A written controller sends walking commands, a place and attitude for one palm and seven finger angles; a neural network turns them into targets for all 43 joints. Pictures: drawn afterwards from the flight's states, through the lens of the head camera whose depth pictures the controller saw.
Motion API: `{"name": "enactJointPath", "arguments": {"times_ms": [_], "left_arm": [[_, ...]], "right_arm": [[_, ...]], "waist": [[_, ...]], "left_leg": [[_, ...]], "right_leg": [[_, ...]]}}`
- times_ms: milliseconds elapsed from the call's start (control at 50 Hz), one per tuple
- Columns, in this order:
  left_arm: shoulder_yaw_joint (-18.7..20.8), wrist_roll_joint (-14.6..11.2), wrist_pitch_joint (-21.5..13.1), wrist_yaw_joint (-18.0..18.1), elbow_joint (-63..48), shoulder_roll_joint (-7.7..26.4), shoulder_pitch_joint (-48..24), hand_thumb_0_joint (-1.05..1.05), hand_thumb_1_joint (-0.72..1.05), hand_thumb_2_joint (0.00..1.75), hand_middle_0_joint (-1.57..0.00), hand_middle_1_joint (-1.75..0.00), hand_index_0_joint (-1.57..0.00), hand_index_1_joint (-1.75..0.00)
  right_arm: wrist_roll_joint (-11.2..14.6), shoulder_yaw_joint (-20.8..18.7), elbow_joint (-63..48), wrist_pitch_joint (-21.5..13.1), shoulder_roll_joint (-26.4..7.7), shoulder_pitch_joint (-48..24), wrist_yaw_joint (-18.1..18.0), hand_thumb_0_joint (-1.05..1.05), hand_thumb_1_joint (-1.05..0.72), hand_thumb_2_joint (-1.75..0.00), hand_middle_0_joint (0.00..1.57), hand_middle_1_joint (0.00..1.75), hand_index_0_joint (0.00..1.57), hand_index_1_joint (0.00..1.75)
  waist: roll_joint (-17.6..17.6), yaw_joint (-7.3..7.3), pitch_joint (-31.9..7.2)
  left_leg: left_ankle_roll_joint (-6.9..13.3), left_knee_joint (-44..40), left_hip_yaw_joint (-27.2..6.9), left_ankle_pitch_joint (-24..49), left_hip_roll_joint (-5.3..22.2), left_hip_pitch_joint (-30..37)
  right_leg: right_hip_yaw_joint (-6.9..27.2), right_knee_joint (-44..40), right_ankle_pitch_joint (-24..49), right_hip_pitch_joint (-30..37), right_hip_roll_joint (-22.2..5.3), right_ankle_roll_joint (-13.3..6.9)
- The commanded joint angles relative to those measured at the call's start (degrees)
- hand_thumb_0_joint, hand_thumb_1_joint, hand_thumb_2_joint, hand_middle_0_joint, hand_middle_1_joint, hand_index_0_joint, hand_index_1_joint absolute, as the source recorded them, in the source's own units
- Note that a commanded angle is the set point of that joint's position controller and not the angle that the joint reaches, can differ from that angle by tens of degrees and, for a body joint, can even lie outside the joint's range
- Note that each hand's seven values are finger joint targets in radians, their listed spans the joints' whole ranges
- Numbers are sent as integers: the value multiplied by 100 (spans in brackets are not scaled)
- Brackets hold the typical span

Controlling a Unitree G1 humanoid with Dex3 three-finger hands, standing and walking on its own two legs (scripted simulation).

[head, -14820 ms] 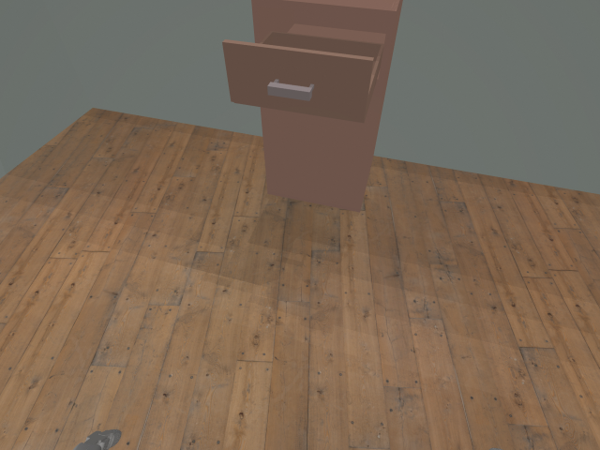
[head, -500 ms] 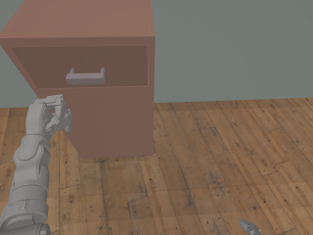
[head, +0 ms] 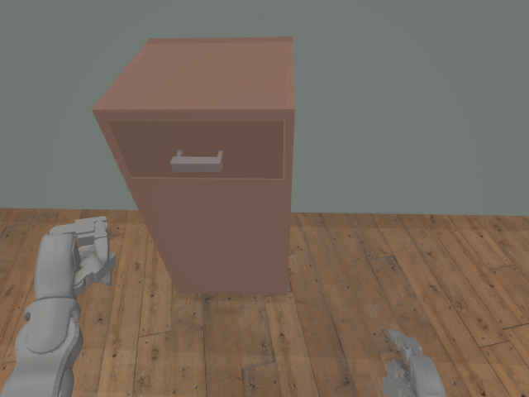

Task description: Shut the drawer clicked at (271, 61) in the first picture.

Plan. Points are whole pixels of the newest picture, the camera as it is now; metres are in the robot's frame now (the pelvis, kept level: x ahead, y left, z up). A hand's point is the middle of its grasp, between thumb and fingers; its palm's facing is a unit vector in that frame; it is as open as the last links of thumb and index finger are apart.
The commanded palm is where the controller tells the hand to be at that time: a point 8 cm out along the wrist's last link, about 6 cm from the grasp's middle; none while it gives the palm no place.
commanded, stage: draw the hand back to the body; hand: left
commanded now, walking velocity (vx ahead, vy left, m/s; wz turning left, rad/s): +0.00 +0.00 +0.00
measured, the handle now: (198, 158) +0.64 +0.23 -0.02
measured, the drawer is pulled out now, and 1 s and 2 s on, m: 0.00 0.00 0.00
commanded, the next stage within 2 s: step back with the hand held close in 0.44 s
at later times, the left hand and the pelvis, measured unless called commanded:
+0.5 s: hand (68, 304) +0.18 +0.24 +0.15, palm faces +0.42 -0.82 -0.39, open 3.3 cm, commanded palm +0.12 +0.27 +0.18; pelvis +0.00 -0.01 +0.00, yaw +1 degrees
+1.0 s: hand (50, 312) +0.17 +0.25 +0.15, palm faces +0.28 -0.81 -0.52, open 3.3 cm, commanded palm +0.10 +0.29 +0.18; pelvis -0.03 +0.01 +0.00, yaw +0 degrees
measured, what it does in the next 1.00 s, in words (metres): stands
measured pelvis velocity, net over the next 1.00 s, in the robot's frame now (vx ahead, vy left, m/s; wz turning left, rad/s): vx -0.03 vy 0.01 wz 0.00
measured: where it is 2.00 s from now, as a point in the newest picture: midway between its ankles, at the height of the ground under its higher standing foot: outside the picture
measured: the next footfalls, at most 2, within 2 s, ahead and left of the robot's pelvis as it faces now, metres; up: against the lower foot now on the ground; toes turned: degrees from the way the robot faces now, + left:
right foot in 1.58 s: -0.12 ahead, -0.11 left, +0.00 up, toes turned +9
right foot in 2.00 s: -0.25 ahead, -0.11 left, +0.00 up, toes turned +2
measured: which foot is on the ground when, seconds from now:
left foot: down 0.00-1.00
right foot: down 0.00-1.00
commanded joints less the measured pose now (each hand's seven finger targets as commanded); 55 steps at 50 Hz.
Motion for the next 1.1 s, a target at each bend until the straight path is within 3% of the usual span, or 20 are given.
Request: {"name": "enactJointPath", "arguments": {"times_ms": [0,100,120,200,240,260,300,360,400,460,480,540,560,580,620,640,740,840,980,1080], "left_arm": [[669,-22,-417,37,-1840,1052,-313,0,90,90,-140,-160,-140,-160],[875,16,-540,72,-2904,1109,494,0,90,90,-140,-160,-140,-160],[953,12,-545,87,-2978,1132,763,0,90,90,-140,-160,-140,-160],[1078,7,-580,90,-3276,1103,1476,0,90,90,-140,-160,-140,-160],[1164,18,-632,95,-3512,1115,1757,0,90,90,-140,-160,-140,-160],[1047,51,-604,77,-3312,1010,1702,0,90,90,-140,-160,-140,-160],[950,47,-577,93,-3044,876,1546,0,90,90,-140,-160,-140,-160],[908,78,-585,108,-2927,859,1257,0,90,90,-140,-160,-140,-160],[975,102,-628,148,-3066,955,1162,0,90,90,-140,-160,-140,-160],[1098,101,-654,171,-3230,1084,1354,0,90,90,-140,-160,-140,-160],[1057,95,-659,173,-3372,1046,1380,0,90,90,-140,-160,-140,-160],[1065,98,-641,186,-3405,1037,1466,0,90,90,-140,-160,-140,-160],[2087,118,-960,235,-3872,2029,375,0,90,90,-140,-160,-140,-160],[1689,123,-957,168,-3195,1433,1348,0,90,90,-140,-160,-140,-160],[1322,135,-882,91,-2960,1053,1976,0,90,90,-140,-160,-140,-160],[1262,130,-898,71,-3011,989,2074,0,90,90,-140,-160,-140,-160],[1450,91,-977,85,-3282,1156,2562,0,90,90,-140,-160,-140,-160],[1673,51,-1017,174,-3701,1416,2713,0,90,90,-140,-160,-140,-160],[1612,111,-1113,262,-3852,1395,2731,0,90,90,-140,-160,-140,-160],[1590,176,-1229,292,-3634,1308,2668,0,90,90,-140,-160,-140,-160]], "right_arm": [[-74,-266,-845,-351,-624,-745,-63,0,-90,-90,20,30,20,30],[-132,-292,-848,-525,-571,-784,-30,0,-90,-90,20,30,20,30],[-150,-302,-846,-563,-563,-774,-32,0,-90,-90,20,30,20,30],[-146,-336,-849,-656,-538,-770,-42,0,-90,-90,20,30,20,30],[-146,-357,-853,-699,-542,-732,-52,0,-90,-90,20,30,20,30],[-145,-359,-786,-717,-548,-746,-66,0,-90,-90,20,30,20,30],[-150,-365,-732,-716,-555,-666,-97,0,-90,-90,20,30,20,30],[-157,-388,-696,-733,-603,-652,-151,0,-90,-90,20,30,20,30],[-171,-382,-710,-766,-582,-656,-176,0,-90,-90,20,30,20,30],[-208,-378,-711,-836,-578,-676,-180,0,-90,-90,20,30,20,30],[-202,-368,-737,-850,-551,-697,-180,0,-90,-90,20,30,20,30],[-208,-349,-708,-872,-527,-705,-153,0,-90,-90,20,30,20,30],[-163,-283,-997,-709,-602,-604,-113,0,-90,-90,20,30,20,30],[-208,-372,-781,-599,-572,-657,-106,0,-90,-90,20,30,20,30],[-214,-446,-833,-389,-603,-604,-40,0,-90,-90,20,30,20,30],[-211,-483,-867,-313,-623,-603,-20,0,-90,-90,20,30,20,30],[-162,-608,-1042,-46,-636,-606,-5,0,-90,-90,20,30,20,30],[-115,-643,-1229,65,-606,-621,-63,0,-90,-90,20,30,20,30],[-116,-663,-1226,-40,-656,-512,-118,0,-90,-90,20,30,20,30],[-107,-666,-1221,-152,-695,-533,-120,0,-90,-90,20,30,20,30]], "waist": [[-115,52,-512],[224,118,-489],[54,140,-465],[-108,165,-182],[-107,187,-247],[-3,138,23],[-193,75,282],[-256,51,400],[-75,104,107],[-149,206,-317],[54,209,-421],[-10,208,-312],[292,-49,347],[-255,-55,317],[-400,-96,79],[-290,-125,-88],[-236,-127,-902],[-221,-98,-1188],[182,-139,-949],[138,-185,-508]], "left_leg": [[156,-629,-79,1042,-24,559],[141,-659,-59,1182,-45,705],[151,-642,-52,1233,-45,711],[158,-624,-20,1036,-32,659],[161,-593,-25,1105,-24,697],[148,-611,-1,957,-42,675],[163,-659,-19,716,-22,605],[181,-666,-35,578,-39,670],[191,-671,-57,629,-43,750],[193,-614,-55,1008,-64,847],[192,-589,-25,1109,-59,899],[167,-565,-31,1363,-63,835],[214,-512,-125,946,-38,401],[235,-367,-192,1024,0,219],[225,-296,-115,1487,51,368],[226,-291,-87,1694,89,382],[222,-327,-74,2763,180,506],[212,-335,-139,3030,213,349],[255,-582,-314,2273,299,-219],[378,-972,-475,148,378,-1368]], "right_leg": [[-37,-633,1167,112,162,-166],[-24,-754,1257,242,150,-168],[-38,-768,1323,256,152,-158],[8,-933,1110,125,161,-138],[4,-908,1179,157,174,-142],[22,-1024,1000,-25,201,-141],[-5,-1073,694,-180,176,-105],[10,-1179,468,-302,180,-103],[20,-1060,511,-133,133,-117],[36,-958,976,193,129,-132],[54,-900,1135,245,99,-129],[21,-849,1468,292,119,-136],[467,-1188,1695,-261,-109,-140],[395,-1154,1781,-343,-234,-133],[326,-1028,2245,-291,-279,-96],[284,-926,2414,-223,-289,-66],[76,-538,2990,127,-191,26],[39,-291,3100,206,-116,79],[18,-156,2205,95,25,112],[138,-44,1325,324,59,100]]}}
